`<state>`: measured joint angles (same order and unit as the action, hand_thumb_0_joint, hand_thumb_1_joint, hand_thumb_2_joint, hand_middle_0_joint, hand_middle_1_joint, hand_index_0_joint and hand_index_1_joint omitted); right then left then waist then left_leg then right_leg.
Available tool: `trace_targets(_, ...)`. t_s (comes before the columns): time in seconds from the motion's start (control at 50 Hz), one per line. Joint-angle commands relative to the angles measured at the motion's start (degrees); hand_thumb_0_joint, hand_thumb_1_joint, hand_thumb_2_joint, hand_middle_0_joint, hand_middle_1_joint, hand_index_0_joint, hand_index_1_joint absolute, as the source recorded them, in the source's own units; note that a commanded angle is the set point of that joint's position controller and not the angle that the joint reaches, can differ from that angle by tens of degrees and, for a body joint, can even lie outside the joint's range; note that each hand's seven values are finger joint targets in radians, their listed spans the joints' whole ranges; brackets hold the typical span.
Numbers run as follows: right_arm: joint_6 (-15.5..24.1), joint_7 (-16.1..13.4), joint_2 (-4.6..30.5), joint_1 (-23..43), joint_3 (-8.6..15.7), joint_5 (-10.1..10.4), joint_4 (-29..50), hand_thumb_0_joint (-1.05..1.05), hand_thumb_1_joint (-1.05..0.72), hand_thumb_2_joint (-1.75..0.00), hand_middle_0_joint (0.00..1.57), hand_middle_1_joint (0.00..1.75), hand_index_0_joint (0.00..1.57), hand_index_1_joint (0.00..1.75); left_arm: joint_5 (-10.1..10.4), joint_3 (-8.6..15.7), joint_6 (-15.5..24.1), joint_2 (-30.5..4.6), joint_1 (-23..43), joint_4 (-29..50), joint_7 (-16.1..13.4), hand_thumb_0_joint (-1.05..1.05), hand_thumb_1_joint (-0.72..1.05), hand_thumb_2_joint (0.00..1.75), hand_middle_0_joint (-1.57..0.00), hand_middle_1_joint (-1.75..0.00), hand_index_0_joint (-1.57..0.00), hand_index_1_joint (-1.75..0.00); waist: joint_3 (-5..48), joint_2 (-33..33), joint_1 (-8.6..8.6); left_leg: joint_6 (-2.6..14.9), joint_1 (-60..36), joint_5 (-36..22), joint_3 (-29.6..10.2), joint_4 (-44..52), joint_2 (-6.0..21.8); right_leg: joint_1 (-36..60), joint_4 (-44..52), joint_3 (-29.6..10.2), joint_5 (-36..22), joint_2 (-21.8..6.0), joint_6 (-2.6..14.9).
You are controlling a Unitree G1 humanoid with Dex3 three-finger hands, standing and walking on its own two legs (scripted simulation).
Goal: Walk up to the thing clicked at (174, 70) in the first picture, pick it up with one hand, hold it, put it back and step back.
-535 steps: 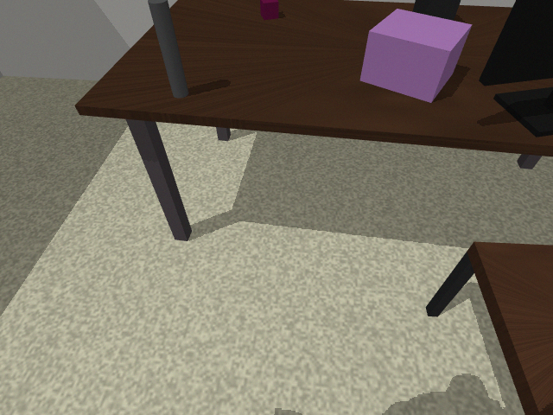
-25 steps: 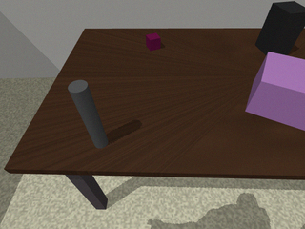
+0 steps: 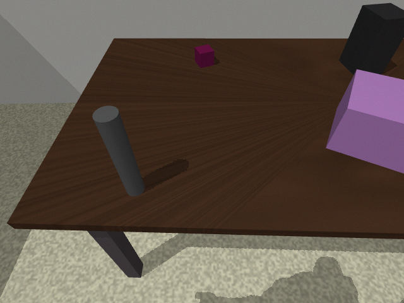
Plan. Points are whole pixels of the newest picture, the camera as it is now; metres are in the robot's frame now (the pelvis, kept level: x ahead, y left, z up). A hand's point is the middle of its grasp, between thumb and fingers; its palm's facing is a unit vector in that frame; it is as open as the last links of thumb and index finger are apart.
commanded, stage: stand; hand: left
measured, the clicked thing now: (123, 157) +0.40 +0.19 +0.07
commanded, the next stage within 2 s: rise first in 0.46 s
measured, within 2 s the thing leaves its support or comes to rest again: neither
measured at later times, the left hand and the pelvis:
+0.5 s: hand out of the picture +0.07 +0.25 -0.16, palm faces -0.03 -0.94 -0.34, open 7.3 cm; pelvis +0.00 +0.00 +0.00, yaw +0 degrees
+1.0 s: hand (86, 294) +0.17 +0.26 -0.09, palm faces +0.24 -0.91 -0.34, open 15.1 cm; pelvis +0.00 +0.00 -0.01, yaw +1 degrees
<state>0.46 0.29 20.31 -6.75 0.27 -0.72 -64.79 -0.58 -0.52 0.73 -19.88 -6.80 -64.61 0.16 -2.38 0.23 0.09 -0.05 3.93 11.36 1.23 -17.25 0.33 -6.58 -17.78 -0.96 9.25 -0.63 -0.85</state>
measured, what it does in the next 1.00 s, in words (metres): stands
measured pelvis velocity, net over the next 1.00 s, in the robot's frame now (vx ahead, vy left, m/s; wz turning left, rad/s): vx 0.00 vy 0.00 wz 0.02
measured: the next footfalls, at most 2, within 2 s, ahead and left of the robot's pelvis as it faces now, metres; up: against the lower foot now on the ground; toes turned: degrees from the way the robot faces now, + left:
none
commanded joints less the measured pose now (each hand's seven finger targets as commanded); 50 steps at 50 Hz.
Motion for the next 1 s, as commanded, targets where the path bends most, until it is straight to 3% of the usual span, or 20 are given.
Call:
trace_targets(0.0, 1.2, -0.7, 12.2, 2.3, 2.2, 0.1, 3.5, 0.00, -0.90, -0.90, 0.20, 0.30, 0.20, 0.30, 0.0, 2.5, 1.1, -12.4, 2.2, 3.3, -0.9, 0.00, 0.90, 0.90, -0.20, -0.30, -0.20, -0.30, 3.4, 0.0, -0.23, 1.22, 0.8, -8.0, -5.6, 2.9, 7.5, 1.0, 1.7, -5.2, -9.7, -6.6, 1.91)
trace_targets(0.26, 1.0, -0.7, 12.4, 2.0, 2.3, 0.2, 3.6, 0.00, -0.90, -0.90, 0.20, 0.30, 0.20, 0.30, 0.0, 2.4, 1.1, -12.2, 2.0, 3.3, -0.9, 0.00, 0.90, 0.90, -0.20, -0.30, -0.20, -0.30, 2.8, -0.3, -0.14, 1.42, 1.4, -6.7, -5.7, 2.9, 7.3, 1.1, 2.0, -5.2, -8.5, -6.6, 1.74)
trace_targets(0.52, 1.2, -0.8, 12.1, 1.9, 2.2, 0.2, 3.8, 0.00, -0.90, -0.90, 0.20, 0.30, 0.20, 0.30, 0.0, 2.6, 1.0, -12.6, 1.9, 3.7, -1.0, 0.00, 0.90, 0.90, -0.20, -0.30, -0.20, -0.30, 3.5, -0.2, -0.21, 1.17, -0.2, -10.0, -5.7, 2.8, 7.4, 0.8, 1.0, -4.9, -10.5, -6.6, 1.85)
trace_targets(0.54, 1.2, -0.7, 12.3, 2.2, 2.1, 0.2, 3.8, 0.00, -0.82, -0.82, 0.12, 0.22, 0.12, 0.22, 0.0, 2.3, 1.0, -12.1, 1.4, 3.7, -0.9, 0.00, 0.82, 0.82, -0.12, -0.22, -0.12, -0.22, 3.1, 0.1, 0.02, 1.38, 0.0, -9.2, -5.6, 2.7, 7.5, 0.6, 1.6, -4.8, -9.9, -6.5, 1.72)
trace_targets(0.56, 7.9, -1.5, 1.5, 22.3, -0.1, 5.9, 23.9, 0.00, -0.74, -0.74, 0.05, 0.14, 0.05, 0.14, 4.4, 0.6, 5.6, -0.8, 21.5, 23.8, -1.2, 0.00, 0.74, 0.74, -0.05, -0.14, -0.04, -0.14, 4.1, -0.1, -2.46, -0.02, 9.9, -5.6, 0.0, -4.0, 0.0, -6.0, -4.0, 2.4, -3.9, 0.7, 1.26)
trace_targets(0.58, 9.2, -2.3, 3.9, 19.9, 0.0, 6.6, 26.7, 0.00, -0.66, -0.66, 0.05, 0.06, 0.05, 0.06, 6.3, 1.8, 7.9, -6.1, 21.1, 25.7, -2.8, 0.00, 0.66, 0.66, -0.07, -0.07, -0.05, -0.09, 6.7, -3.6, 0.43, 0.06, 7.1, -2.8, -0.7, -2.2, 0.4, -1.7, -2.7, 2.5, -0.2, 0.4, 1.30)
trace_targets(0.6, 8.4, -3.3, 9.3, 13.0, 3.1, 6.5, 20.4, 0.00, -0.58, -0.58, 0.05, 0.05, 0.05, 0.05, 6.3, 4.0, 7.6, -10.0, 12.6, 19.9, -3.6, 0.00, 0.58, 0.58, -0.07, -0.07, -0.05, -0.09, 4.3, 0.7, -0.50, -0.17, 8.0, -1.2, 0.2, -2.0, 0.3, -3.2, -3.0, 2.0, 0.1, 0.5, 1.69)
trace_targets(0.62, 7.3, -4.0, 10.5, 9.6, 5.1, 6.2, 14.9, 0.00, -0.50, -0.50, 0.05, 0.05, 0.05, 0.05, 5.9, 7.5, 6.7, -13.6, 9.7, 15.6, -4.3, 0.00, 0.50, 0.50, -0.08, -0.08, -0.06, -0.09, 2.6, 0.4, 0.11, -0.26, 12.1, -1.2, 0.6, -4.4, -0.1, -5.9, -4.2, 2.2, 0.4, 0.7, 1.71)
trace_targets(0.64, 7.5, -4.5, 13.2, 9.9, 8.1, 5.7, 15.2, 0.00, -0.42, -0.42, 0.05, 0.05, 0.05, 0.05, 5.7, 9.8, 6.3, -14.9, 9.0, 16.4, -4.8, 0.00, 0.42, 0.42, -0.07, -0.07, -0.06, -0.08, 6.5, 0.6, 0.28, -0.30, 11.5, -3.0, 0.5, -5.7, 0.2, -5.4, -5.9, 2.2, -1.7, 0.8, 1.78)
trace_targets(0.68, 8.0, -4.5, 8.3, 8.1, 7.5, 4.2, 15.0, 0.00, -0.26, -0.26, 0.05, 0.05, 0.05, 0.05, 4.5, 9.1, 7.0, -10.2, 7.3, 17.4, -4.8, 0.00, 0.26, 0.26, -0.06, -0.07, -0.07, -0.07, 12.7, 1.5, 0.50, 0.02, 9.9, -5.5, 0.2, -7.2, 0.0, -4.1, -7.4, 1.9, -4.8, 0.6, 1.80)
trace_targets(0.7, 7.7, -4.3, 8.2, 3.6, 9.6, 3.6, 16.1, 0.00, -0.20, -0.22, 0.05, 0.05, 0.05, 0.05, 3.7, 11.2, 7.0, -10.7, 5.1, 21.0, -4.7, 0.00, 0.21, 0.23, -0.06, -0.07, -0.07, -0.06, 15.2, 1.8, 0.02, 0.18, 9.0, -8.1, 0.1, -7.6, -0.1, -4.0, -7.7, 2.1, -7.1, 0.8, 1.80)
trace_targets(0.72, 7.2, -4.1, 7.8, -3.0, 11.0, 3.2, 16.1, 0.00, -0.14, -0.20, 0.05, 0.05, 0.05, 0.05, 3.1, 12.3, 6.3, -10.1, -1.5, 21.3, -4.6, 0.00, 0.16, 0.20, -0.06, -0.07, -0.07, -0.05, 16.1, 2.7, 0.00, 0.03, 7.8, -11.2, 0.2, -7.4, -0.4, -2.4, -7.4, 2.3, -9.9, 0.8, 1.93)
trace_targets(0.74, 6.6, -4.1, 6.5, -4.3, 10.2, 3.2, 14.8, 0.00, -0.09, -0.19, 0.05, 0.05, 0.05, 0.05, 3.1, 11.7, 5.6, -8.0, -4.9, 19.7, -4.5, 0.00, 0.10, 0.16, -0.06, -0.07, -0.08, -0.04, 13.5, 1.7, 0.86, -0.20, 8.1, -13.0, 0.1, -6.7, -0.4, -2.5, -7.0, 2.7, -10.9, 1.2, 2.04)
trace_targets(0.76, 6.7, -4.1, 7.4, -0.6, 10.4, 3.3, 19.1, 0.00, -0.01, -0.16, 0.05, 0.05, 0.05, 0.05, 3.0, 12.0, 5.8, -9.1, -4.1, 23.1, -4.5, 0.00, 0.02, 0.13, -0.05, -0.06, -0.08, -0.04, 14.7, 1.3, 1.30, -0.49, 6.9, -15.5, 0.4, -6.6, -0.4, -0.6, -6.6, 2.7, -12.8, 1.1, 1.81)
trace_targets(0.8, 5.6, -3.8, 4.6, -4.1, 9.1, 3.3, 20.2, 0.00, 0.08, -0.14, 0.05, 0.05, 0.05, 0.05, 2.9, 13.1, 5.2, -9.0, -4.6, 27.0, -4.5, 0.00, -0.09, 0.10, -0.05, -0.06, -0.08, -0.04, 15.2, 1.8, 1.15, -0.74, 6.4, -18.5, 0.4, -6.5, -0.4, -0.1, -6.4, 3.1, -15.1, 1.3, 1.73)
trace_targets(0.82, 5.4, -3.6, 3.4, -0.8, 8.2, 3.5, 25.1, 0.00, 0.12, -0.13, 0.05, 0.05, 0.05, 0.05, 3.2, 11.8, 5.1, -7.4, -2.8, 32.7, -4.3, 0.00, -0.14, 0.09, -0.05, -0.06, -0.07, -0.04, 14.5, 2.6, 1.45, -0.71, 6.6, -17.6, 0.4, -6.0, -0.4, -0.8, -6.2, 3.1, -14.4, 1.0, 1.87)
trace_targets(0.84, 5.5, -4.0, 4.3, -0.2, 8.7, 3.3, 26.8, 0.00, 0.17, -0.12, 0.05, 0.05, 0.05, 0.05, 3.3, 12.1, 4.9, -7.7, -1.6, 34.2, -4.5, 0.00, -0.21, 0.09, -0.06, -0.06, -0.07, -0.05, 13.5, 1.1, 0.91, -0.49, 6.7, -16.1, 0.5, -5.8, -0.4, -1.2, -5.4, 3.1, -13.1, 1.0, 1.57)
trace_targets(0.88, 5.6, -4.1, 2.1, 3.4, 6.8, 3.4, 29.8, 0.00, 0.28, -0.09, 0.05, 0.05, 0.05, 0.05, 3.4, 11.2, 4.8, -6.4, 0.3, 38.2, -4.7, 0.00, -0.29, 0.09, -0.05, -0.06, -0.05, -0.06, 10.5, 0.9, 1.31, -0.07, 7.7, -10.8, 0.5, -4.4, -0.4, -2.4, -4.3, 3.0, -8.4, 0.6, 1.56)
trace_targets(0.92, 6.0, -4.4, 1.6, 2.6, 6.2, 3.2, 33.3, 0.00, 0.37, -0.07, 0.05, 0.05, 0.05, 0.05, 3.4, 9.7, 5.1, -4.9, -0.1, 43.8, -4.9, 0.00, -0.38, 0.08, -0.05, -0.05, -0.04, -0.06, 10.4, 1.1, 0.98, 0.16, 6.5, -9.0, 0.3, -3.6, -0.1, -1.6, -3.9, 3.2, -6.9, 0.7, 1.63)
trace_targets(0.98, 6.7, -4.9, 2.5, 0.5, 6.3, 3.0, 38.3, 0.00, 0.48, -0.04, 0.05, 0.05, 0.05, 0.05, 3.2, 12.5, 5.7, -8.4, -1.6, 51.3, -5.8, 0.00, -0.50, 0.05, -0.05, -0.04, -0.03, -0.06, 11.0, 1.3, 1.12, 0.28, 5.3, -10.4, 0.4, -3.8, -0.3, 0.2, -3.6, 3.1, -8.1, 0.6, 1.51)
